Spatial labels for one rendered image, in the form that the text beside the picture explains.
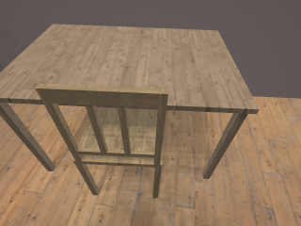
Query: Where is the chair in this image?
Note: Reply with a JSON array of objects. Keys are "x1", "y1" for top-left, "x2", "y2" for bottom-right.
[{"x1": 35, "y1": 83, "x2": 168, "y2": 199}]

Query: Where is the table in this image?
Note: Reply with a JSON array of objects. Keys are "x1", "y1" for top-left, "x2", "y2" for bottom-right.
[{"x1": 0, "y1": 24, "x2": 259, "y2": 179}]

